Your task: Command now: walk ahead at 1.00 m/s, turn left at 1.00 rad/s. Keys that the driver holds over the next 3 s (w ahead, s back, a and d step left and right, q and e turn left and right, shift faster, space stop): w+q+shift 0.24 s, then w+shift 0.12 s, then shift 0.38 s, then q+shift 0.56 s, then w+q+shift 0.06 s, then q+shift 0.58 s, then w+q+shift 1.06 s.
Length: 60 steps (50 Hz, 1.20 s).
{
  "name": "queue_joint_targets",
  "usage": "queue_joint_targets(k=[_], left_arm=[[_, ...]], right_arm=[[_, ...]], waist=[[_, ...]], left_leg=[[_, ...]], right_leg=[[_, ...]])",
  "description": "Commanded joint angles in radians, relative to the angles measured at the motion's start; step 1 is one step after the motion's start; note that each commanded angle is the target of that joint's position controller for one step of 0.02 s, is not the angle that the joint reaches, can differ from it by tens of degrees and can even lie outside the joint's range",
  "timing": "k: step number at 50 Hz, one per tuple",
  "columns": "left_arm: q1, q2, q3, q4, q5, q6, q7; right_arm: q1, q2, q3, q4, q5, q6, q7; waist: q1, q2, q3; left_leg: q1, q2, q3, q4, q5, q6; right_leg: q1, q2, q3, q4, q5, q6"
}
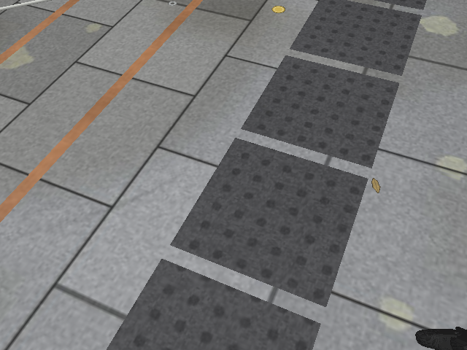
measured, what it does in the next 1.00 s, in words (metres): walks ahead, turning left: right foot, then left foot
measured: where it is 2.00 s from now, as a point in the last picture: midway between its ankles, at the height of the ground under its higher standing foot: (200, 265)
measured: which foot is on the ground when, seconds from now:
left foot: down 0.00-0.36, up 0.38-0.72, down 0.74-1.00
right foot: up 0.00-0.34, down 0.36-0.74, up 0.76-1.00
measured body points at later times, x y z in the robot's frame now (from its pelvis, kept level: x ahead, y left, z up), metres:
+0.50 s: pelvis +0.44 -0.03 +0.04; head +0.48 -0.02 +0.49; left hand +0.44 +0.27 -0.07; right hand +0.66 -0.26 -0.07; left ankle +0.30 +0.03 -0.59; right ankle +0.52 -0.14 -0.69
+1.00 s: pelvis +0.65 +0.05 +0.04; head +0.69 +0.09 +0.48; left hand +0.70 +0.39 -0.05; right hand +0.92 -0.12 -0.05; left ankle +0.69 +0.18 -0.69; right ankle +0.76 -0.06 -0.66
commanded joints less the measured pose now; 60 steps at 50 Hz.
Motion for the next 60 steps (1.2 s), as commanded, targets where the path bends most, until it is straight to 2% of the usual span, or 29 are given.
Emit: queue_joint_targets(k=[1,2,5,9,14,16,17,18,19,20,22,23,24,25,28,32,36,37,38,39,41,43,47,53,55,56,57,58,60], left_arm=[[-0.231,0.174,0.022,-0.272,-0.008,-0.070,-0.004],[-0.238,0.172,0.017,-0.261,-0.007,-0.077,-0.004],[-0.194,0.159,0.013,-0.236,0.031,-0.019,-0.003],[-0.375,0.090,-0.020,-0.317,0.015,0.001,-0.025],[-0.436,0.127,-0.018,-0.321,-0.014,-0.010,-0.029],[-0.312,0.174,0.007,-0.278,-0.005,-0.018,-0.014],[-0.167,0.190,0.021,-0.244,-0.009,-0.021,-0.002],[0.040,0.235,0.044,-0.194,-0.003,-0.023,0.018],[0.133,0.357,0.074,-0.176,0.039,-0.035,0.020],[0.056,0.336,0.079,-0.167,0.012,-0.034,0.000],[-0.110,0.167,0.049,-0.179,0.000,-0.038,-0.020],[-0.107,0.135,0.038,-0.158,0.007,-0.045,-0.028],[-0.077,0.115,0.028,-0.124,-0.001,-0.056,-0.031],[-0.177,0.121,0.037,-0.155,-0.060,-0.081,-0.023],[-0.234,0.151,0.041,-0.135,-0.065,-0.086,-0.006],[-0.205,0.236,0.068,-0.114,-0.070,-0.068,0.017],[-0.200,0.217,0.063,-0.092,-0.079,-0.056,0.019],[-0.172,0.194,0.054,-0.098,-0.061,-0.053,0.020],[-0.088,0.127,0.027,-0.124,-0.028,-0.049,0.018],[-0.015,0.125,0.015,-0.114,-0.034,-0.042,0.006],[-0.150,0.212,0.035,-0.145,-0.052,-0.021,0.009],[-0.230,0.197,0.039,-0.172,-0.038,0.008,0.031],[-0.250,0.124,0.024,-0.193,-0.040,0.024,0.031],[-0.305,0.132,0.038,-0.221,-0.042,0.035,0.007],[-0.237,0.191,0.068,-0.211,-0.029,0.036,0.010],[-0.267,0.268,0.086,-0.234,0.013,0.043,0.011],[-0.319,0.243,0.084,-0.258,0.041,0.033,0.014],[-0.400,0.178,0.068,-0.287,0.028,0.028,0.025],[-0.478,0.130,0.057,-0.308,-0.009,0.025,0.036]], right_arm=[[0.338,-0.278,-0.109,0.027,0.000,0.020,-0.041],[0.308,-0.227,-0.099,0.047,0.005,0.009,-0.047],[0.240,-0.152,-0.067,0.049,0.009,-0.041,-0.059],[0.219,-0.151,-0.067,0.056,0.008,-0.074,-0.053],[0.309,-0.187,-0.084,0.093,0.026,-0.072,-0.040],[0.335,-0.210,-0.083,0.117,0.017,-0.072,-0.043],[0.319,-0.229,-0.084,0.128,0.010,-0.072,-0.041],[0.270,-0.192,-0.072,0.122,0.000,-0.081,-0.041],[0.357,-0.020,-0.033,0.069,0.036,-0.091,-0.043],[0.394,-0.032,-0.016,0.067,0.019,-0.089,-0.048],[0.247,-0.082,-0.022,0.086,-0.009,-0.071,-0.050],[0.186,-0.069,-0.022,0.070,-0.012,-0.064,-0.043],[0.166,-0.052,-0.020,0.050,-0.018,-0.057,-0.034],[0.151,-0.061,-0.026,0.024,0.072,-0.057,-0.037],[0.086,-0.004,0.002,-0.003,0.042,-0.050,-0.033],[0.032,-0.015,0.007,-0.001,0.027,-0.070,0.008],[0.143,-0.085,-0.035,0.039,0.001,-0.068,-0.013],[0.180,-0.149,-0.054,0.042,-0.005,-0.070,-0.027],[0.212,-0.211,-0.057,0.021,-0.029,-0.064,-0.041],[0.203,-0.145,-0.034,0.017,-0.012,-0.063,-0.034],[0.108,-0.143,-0.056,-0.026,0.036,-0.044,-0.026],[0.063,-0.131,-0.054,-0.038,0.044,-0.025,-0.037],[0.022,-0.132,-0.073,-0.068,0.024,0.011,-0.067],[0.034,-0.159,-0.105,-0.083,0.045,0.047,-0.089],[0.074,-0.107,-0.094,-0.080,0.058,0.055,-0.086],[0.086,-0.059,-0.086,-0.101,0.064,0.049,-0.085],[0.116,-0.137,-0.109,-0.100,0.044,0.029,-0.077],[0.147,-0.192,-0.127,-0.075,0.042,0.030,-0.073],[0.212,-0.176,-0.132,-0.029,0.037,0.055,-0.083]], waist=[[-0.172,-0.035,-0.231],[-0.113,-0.112,-0.088],[0.009,-0.142,-0.002],[-0.007,-0.070,0.065],[-0.089,-0.007,-0.004],[-0.041,-0.021,-0.102],[0.060,-0.045,-0.180],[0.173,-0.061,-0.256],[0.115,-0.383,-0.381],[0.055,-0.410,-0.368],[0.021,-0.074,-0.119],[0.013,-0.034,-0.083],[0.000,-0.068,-0.070],[-0.025,-0.190,-0.069],[-0.057,-0.127,-0.037],[-0.036,-0.175,-0.119],[-0.122,-0.119,-0.161],[-0.132,-0.036,-0.198],[-0.092,0.197,-0.308],[-0.062,0.211,-0.483],[-0.083,0.055,-0.356],[-0.042,-0.021,-0.228],[0.004,0.058,-0.213],[0.003,0.092,-0.218],[0.018,0.005,-0.220],[-0.006,-0.261,-0.184],[-0.038,-0.331,-0.166],[-0.070,-0.265,-0.127],[-0.096,-0.175,-0.089]], left_leg=[[0.888,0.363,-0.889,-0.488,-0.148,0.257],[0.702,0.336,-0.817,-0.531,-0.087,0.218],[0.362,0.223,-0.629,-0.547,0.096,0.177],[0.091,0.092,-0.499,-0.586,0.138,0.117],[0.299,0.129,-0.518,-0.520,0.406,0.027],[0.463,0.148,-0.504,-0.320,0.718,-0.010],[0.444,0.136,-0.468,-0.117,0.797,-0.032],[0.281,0.099,-0.427,0.171,0.682,-0.051],[-0.017,-0.052,-0.328,0.554,0.027,-0.111],[-0.161,-0.046,-0.307,0.655,-0.199,-0.113],[-0.142,0.066,-0.281,0.621,-0.073,-0.135],[-0.128,0.075,-0.277,0.589,-0.091,-0.142],[-0.124,0.078,-0.285,0.543,-0.109,-0.151],[-0.144,0.125,-0.288,0.498,-0.138,-0.165],[-0.077,0.127,-0.206,0.161,-0.082,-0.206],[0.218,0.085,-0.145,-0.171,0.337,-0.208],[0.406,0.056,-0.130,-0.299,0.425,-0.134],[0.519,0.143,-0.201,-0.288,0.737,-0.096],[0.749,0.415,-0.543,-0.232,1.216,0.091],[0.820,0.489,-0.684,-0.224,1.305,0.201],[0.685,0.390,-0.625,-0.296,0.863,0.168],[0.427,0.316,-0.576,-0.376,0.633,0.100],[0.231,0.223,-0.542,-0.420,0.516,0.046],[0.164,0.174,-0.641,-0.424,0.107,-0.041],[0.009,0.082,-0.573,-0.272,-0.194,-0.131],[-0.184,-0.062,-0.341,-0.011,-0.332,-0.181],[-0.203,0.014,-0.311,0.216,-0.296,-0.226],[-0.176,0.059,-0.282,0.336,-0.226,-0.252],[-0.159,0.085,-0.237,0.476,-0.124,-0.286]], right_leg=[[-0.913,0.034,0.254,0.479,0.011,-0.019],[-0.869,-0.002,0.246,0.351,0.048,-0.019],[-0.675,-0.057,0.255,0.161,-0.029,0.021],[-0.509,-0.056,0.196,-0.205,0.215,0.040],[-0.338,0.022,0.187,-0.528,0.472,-0.023],[-0.227,0.081,0.163,-0.557,0.333,-0.057],[-0.059,0.098,0.137,-0.577,0.261,-0.071],[0.180,0.029,0.191,-0.536,0.139,-0.090],[0.413,-0.290,0.731,-0.680,-0.098,-0.201],[0.368,-0.364,1.101,-0.845,-0.066,-0.267],[0.074,-0.296,0.750,-0.781,0.335,-0.263],[-0.003,-0.254,0.611,-0.758,0.608,-0.251],[-0.039,-0.228,0.522,-0.763,0.782,-0.236],[-0.011,-0.187,0.439,-0.781,0.809,-0.230],[-0.146,-0.162,0.315,-0.830,0.923,-0.227],[-0.210,-0.100,0.193,-0.846,0.810,-0.190],[-0.169,-0.063,0.152,-0.588,0.823,-0.127],[-0.235,-0.006,0.118,-0.404,0.654,-0.082],[-0.482,0.117,0.099,0.016,-0.087,-0.008],[-0.515,0.103,0.269,0.171,-0.292,0.008],[-0.650,0.075,0.272,0.238,-0.196,0.016],[-0.601,0.059,0.278,0.129,-0.114,0.022],[-0.433,0.117,0.245,-0.222,-0.062,0.031],[-0.258,0.150,0.279,-0.538,0.135,-0.003],[-0.042,-0.012,0.355,-0.747,0.196,-0.082],[-0.023,-0.258,0.620,-0.830,0.140,-0.215],[-0.127,-0.361,0.753,-0.882,0.145,-0.302],[-0.179,-0.319,0.650,-0.872,0.150,-0.286],[-0.205,-0.196,0.450,-0.827,0.213,-0.210]])
Next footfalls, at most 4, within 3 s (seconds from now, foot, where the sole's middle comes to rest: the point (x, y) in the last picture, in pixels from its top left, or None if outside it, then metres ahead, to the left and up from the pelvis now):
0.36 right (303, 313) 0.56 -0.12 -0.73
0.74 left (195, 257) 0.73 0.19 -0.73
1.10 right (259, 231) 0.82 0.00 -0.73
1.56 left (194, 298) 0.59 0.19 -0.73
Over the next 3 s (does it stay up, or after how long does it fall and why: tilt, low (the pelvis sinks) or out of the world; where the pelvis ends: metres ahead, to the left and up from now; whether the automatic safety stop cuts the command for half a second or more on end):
stays up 0.28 0.69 0.02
